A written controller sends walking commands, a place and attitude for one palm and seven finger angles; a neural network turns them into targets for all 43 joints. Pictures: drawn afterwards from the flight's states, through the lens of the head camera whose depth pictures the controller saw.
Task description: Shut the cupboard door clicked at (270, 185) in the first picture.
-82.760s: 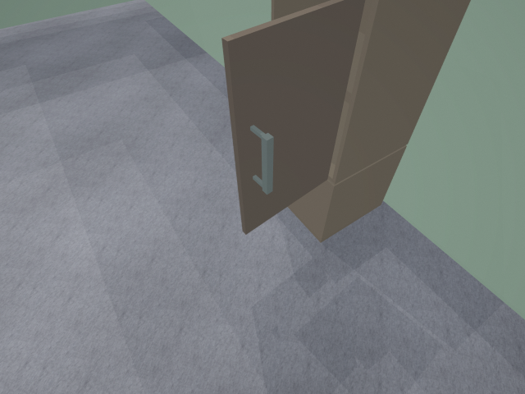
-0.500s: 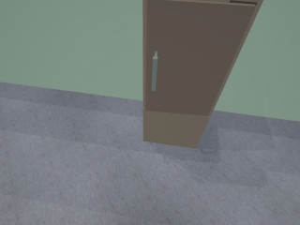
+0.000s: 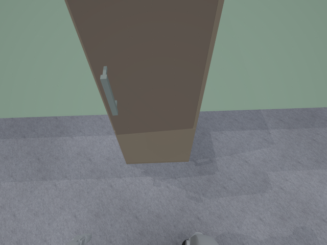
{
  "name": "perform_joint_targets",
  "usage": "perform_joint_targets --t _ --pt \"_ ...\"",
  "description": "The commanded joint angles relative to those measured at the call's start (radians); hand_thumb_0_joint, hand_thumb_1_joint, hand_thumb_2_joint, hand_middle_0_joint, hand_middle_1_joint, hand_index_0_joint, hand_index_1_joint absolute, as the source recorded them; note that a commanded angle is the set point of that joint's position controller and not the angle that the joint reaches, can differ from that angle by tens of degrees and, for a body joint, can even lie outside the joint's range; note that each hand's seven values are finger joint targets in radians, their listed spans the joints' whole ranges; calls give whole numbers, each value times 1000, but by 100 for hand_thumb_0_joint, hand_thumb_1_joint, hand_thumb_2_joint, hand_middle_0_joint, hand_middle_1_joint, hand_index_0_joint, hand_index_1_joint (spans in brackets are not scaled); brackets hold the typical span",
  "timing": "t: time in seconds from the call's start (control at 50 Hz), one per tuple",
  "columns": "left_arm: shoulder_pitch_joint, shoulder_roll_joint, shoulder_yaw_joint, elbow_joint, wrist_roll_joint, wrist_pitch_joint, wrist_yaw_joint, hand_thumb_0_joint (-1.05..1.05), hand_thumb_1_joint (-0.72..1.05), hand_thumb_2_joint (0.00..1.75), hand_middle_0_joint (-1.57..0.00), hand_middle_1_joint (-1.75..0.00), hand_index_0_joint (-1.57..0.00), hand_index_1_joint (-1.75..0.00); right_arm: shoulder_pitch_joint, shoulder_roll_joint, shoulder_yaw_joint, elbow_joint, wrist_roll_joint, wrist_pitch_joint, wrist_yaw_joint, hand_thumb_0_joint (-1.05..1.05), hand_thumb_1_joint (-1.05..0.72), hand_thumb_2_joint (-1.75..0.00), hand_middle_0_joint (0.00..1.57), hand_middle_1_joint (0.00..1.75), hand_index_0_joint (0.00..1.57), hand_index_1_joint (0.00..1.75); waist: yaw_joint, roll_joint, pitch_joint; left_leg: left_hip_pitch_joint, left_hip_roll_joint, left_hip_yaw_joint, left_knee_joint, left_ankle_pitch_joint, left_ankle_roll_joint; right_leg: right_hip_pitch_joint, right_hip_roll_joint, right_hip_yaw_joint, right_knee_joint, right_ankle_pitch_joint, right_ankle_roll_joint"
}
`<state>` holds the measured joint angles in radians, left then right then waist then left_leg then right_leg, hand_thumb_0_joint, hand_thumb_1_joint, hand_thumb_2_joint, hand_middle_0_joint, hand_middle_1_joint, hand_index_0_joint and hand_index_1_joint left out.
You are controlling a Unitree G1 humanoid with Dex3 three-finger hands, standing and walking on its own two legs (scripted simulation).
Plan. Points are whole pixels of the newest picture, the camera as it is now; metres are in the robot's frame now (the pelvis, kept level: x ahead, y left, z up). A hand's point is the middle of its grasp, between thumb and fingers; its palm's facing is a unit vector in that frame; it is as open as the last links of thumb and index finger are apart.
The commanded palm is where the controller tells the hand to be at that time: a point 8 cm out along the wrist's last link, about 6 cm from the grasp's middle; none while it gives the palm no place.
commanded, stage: take the last steps up to it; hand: left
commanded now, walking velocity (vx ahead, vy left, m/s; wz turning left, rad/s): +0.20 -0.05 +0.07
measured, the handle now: (110, 92) +0.58 +0.19 -0.01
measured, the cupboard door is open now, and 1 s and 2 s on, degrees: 3 3 3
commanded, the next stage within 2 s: come to a stop and stand still in 0.14 s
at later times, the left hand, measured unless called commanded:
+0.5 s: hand out of the picture +0.13 +0.13 -0.15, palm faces +0.10 -0.98 -0.18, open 7.3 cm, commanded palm none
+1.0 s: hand (107, 241) +0.15 +0.16 -0.16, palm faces +0.07 -0.97 -0.22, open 7.4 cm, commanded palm none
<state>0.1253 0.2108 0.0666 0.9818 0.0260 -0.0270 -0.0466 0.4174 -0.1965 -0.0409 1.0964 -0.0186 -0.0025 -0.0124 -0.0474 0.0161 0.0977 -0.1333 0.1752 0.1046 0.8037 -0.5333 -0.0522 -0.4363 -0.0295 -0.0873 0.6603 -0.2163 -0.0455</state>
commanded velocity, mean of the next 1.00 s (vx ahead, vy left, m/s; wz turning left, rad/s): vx -0.07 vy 0.02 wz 0.01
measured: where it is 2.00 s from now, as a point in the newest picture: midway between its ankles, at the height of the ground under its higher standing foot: outside the picture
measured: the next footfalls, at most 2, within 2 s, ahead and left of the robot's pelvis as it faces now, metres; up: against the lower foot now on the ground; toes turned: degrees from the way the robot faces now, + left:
left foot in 0.32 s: +0.17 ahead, +0.07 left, +0.00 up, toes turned +9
left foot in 0.94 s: +0.15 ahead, +0.12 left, +0.00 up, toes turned -2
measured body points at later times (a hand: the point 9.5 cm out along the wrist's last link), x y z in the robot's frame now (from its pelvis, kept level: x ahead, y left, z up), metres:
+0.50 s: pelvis +0.14 -0.03 +0.02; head +0.17 -0.03 +0.47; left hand +0.13 +0.19 -0.14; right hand +0.24 -0.24 -0.13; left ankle +0.13 +0.07 -0.71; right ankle +0.07 -0.11 -0.71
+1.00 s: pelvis +0.12 -0.02 +0.01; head +0.14 -0.01 +0.46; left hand +0.15 +0.21 -0.14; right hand +0.17 -0.26 -0.14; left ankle +0.11 +0.10 -0.72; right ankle +0.07 -0.11 -0.72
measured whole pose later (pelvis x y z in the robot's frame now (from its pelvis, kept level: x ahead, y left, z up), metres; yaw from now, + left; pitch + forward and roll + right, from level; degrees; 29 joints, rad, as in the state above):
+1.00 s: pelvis +0.12 -0.02 +0.01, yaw +2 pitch -1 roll +0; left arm 0.22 0.17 0.02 1.03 0.02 0.00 0.05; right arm 0.19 -0.19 -0.03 1.04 -0.01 0.03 -0.02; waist 0.00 -0.01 0.07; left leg -0.25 0.04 0.04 0.59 -0.31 -0.01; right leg -0.15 0.01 -0.10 0.54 -0.37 -0.05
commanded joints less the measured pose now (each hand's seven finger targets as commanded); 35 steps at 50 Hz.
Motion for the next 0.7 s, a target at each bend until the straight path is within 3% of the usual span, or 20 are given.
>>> perform_joint_targets --t 0.0,0.04,0.08,0.16,0.22,0.24,0.26,0.28,0.3,0.32,0.34,0.38,0.44,0.52,0.58,0.6,0.62,0.64,0.66,0.68 --pt "188 186 30 24 -11 -3 43 0 90 90 -20 -30 -20 -30 -63 -70 -20 -113 9 -27 -5 0 -90 -90 20 30 20 30 85 -256 -121 -455 -57 -97 487 68 68 344 -303 444 -467 -209 -143" --pt "85 98 6 -3 -9 -6 54 0 90 90 -20 -30 -20 -30 -51 -65 -18 -87 -6 -15 -2 0 -90 -90 20 30 20 30 29 -161 -95 -359 -22 -96 389 141 54 218 -245 241 -450 -47 -131" --pt "90 68 -7 6 -5 -22 57 0 90 90 -20 -30 -20 -30 -32 -27 -7 -78 -10 -7 1 0 -90 -90 20 30 20 30 5 -109 -104 -311 -43 -67 273 159 41 198 -219 150 -428 191 -135" --pt "132 62 -8 37 -2 -31 60 0 90 90 -20 -30 -20 -30 -69 9 4 -92 -7 -7 5 0 -90 -90 20 30 20 30 16 -85 -99 -271 -70 -34 29 169 34 226 -227 149 -429 261 -173" --pt "149 67 -9 59 -6 -31 59 0 90 90 -20 -30 -20 -30 -91 13 7 -95 -5 -21 5 0 -90 -90 20 30 20 30 21 -68 -96 -204 -93 -18 -155 234 34 263 -224 168 -391 244 -165" --pt "138 56 -11 60 -13 -31 62 0 90 90 -20 -30 -20 -30 -78 10 14 -83 -4 -26 1 0 -90 -90 20 30 20 30 11 -43 -90 -146 -101 -25 -250 316 30 255 -205 148 -348 291 -140" --pt "142 38 -20 66 -21 -29 65 0 90 90 -20 -30 -20 -30 -68 2 21 -70 -3 -32 -2 0 -90 -90 20 30 20 30 8 -4 -102 -45 -98 -46 -346 513 32 224 -163 110 -288 353 -92" --pt "172 12 -31 72 -23 -28 71 0 90 90 -20 -30 -20 -30 -53 -30 24 -64 -2 -45 -7 0 -90 -90 20 30 20 30 18 65 -139 37 -33 -120 -371 814 61 213 -106 76 -230 364 -28" --pt "194 -10 -40 71 -28 -22 80 0 90 90 -20 -30 -20 -30 -61 -67 24 -64 1 -45 -20 0 -90 -90 20 30 20 30 35 108 -159 59 47 -173 -336 1059 110 226 -73 68 -244 242 14" --pt "202 -13 -44 74 -19 -10 89 0 90 90 -20 -30 -20 -30 -82 -82 19 -65 5 -35 -25 0 -90 -90 20 30 20 30 39 82 -123 40 75 -167 -319 1113 131 233 -63 67 -265 157 26" --pt "211 -3 -43 81 -16 -1 92 0 90 90 -20 -30 -20 -30 -123 -76 23 -70 10 -28 -34 0 -90 -90 20 30 20 30 47 93 -88 29 60 -151 -319 1113 131 237 -71 76 -284 214 34" --pt "204 43 -37 83 -20 13 95 0 90 90 -20 -30 -20 -30 -129 -73 20 -74 22 -15 -45 0 -90 -90 20 30 20 30 37 139 -111 52 34 -150 -340 1171 119 264 -88 73 -245 313 34" --pt "213 66 -21 63 -17 26 101 0 90 90 -20 -30 -20 -30 -124 -110 -4 -87 15 14 -50 0 -90 -90 20 30 20 30 34 85 -146 117 50 -141 -287 1279 131 231 -85 64 -169 389 27" --pt "202 68 -8 20 -8 37 100 0 90 90 -20 -30 -20 -30 -167 -141 -29 -126 10 33 -45 0 -90 -90 20 30 20 30 42 3 -212 92 62 -154 -275 1087 147 236 -76 84 -135 322 18" --pt "211 92 2 1 -3 38 98 0 90 90 -20 -30 -20 -30 -185 -119 -33 -147 8 42 -38 0 -90 -90 20 30 20 30 52 -107 -212 -24 -26 -93 -193 767 96 303 -164 172 -182 586 -37" --pt "209 110 6 1 0 39 99 0 90 90 -20 -30 -20 -30 -192 -96 -30 -149 7 49 -34 0 -90 -90 20 30 20 30 59 -169 -182 -107 -91 -54 -125 510 64 336 -233 221 -206 729 -78" --pt "224 122 9 9 5 39 100 0 90 90 -20 -30 -20 -30 -215 -65 -22 -157 6 54 -28 0 -90 -90 20 30 20 30 77 -199 -152 -210 -159 -49 -26 133 41 381 -302 265 -226 914 -129" --pt "234 130 7 14 8 41 101 0 90 90 -20 -30 -20 -30 -247 -49 -21 -163 6 59 -27 0 -90 -90 20 30 20 30 88 -172 -139 -283 -182 -73 91 -18 37 415 -340 276 -228 1034 -162" --pt "234 128 4 9 8 44 104 0 90 90 -20 -30 -20 -30 -275 -41 -17 -165 3 63 -28 0 -90 -90 20 30 20 30 91 -144 -119 -331 -189 -97 170 -29 37 430 -324 254 -224 1060 -160" --pt "214 119 2 8 6 42 108 0 90 90 -20 -30 -20 -30 -280 -50 -17 -155 5 66 -29 0 -90 -90 20 30 20 30 80 -172 -103 -348 -174 -116 209 -17 32 424 -304 248 -223 1028 -157"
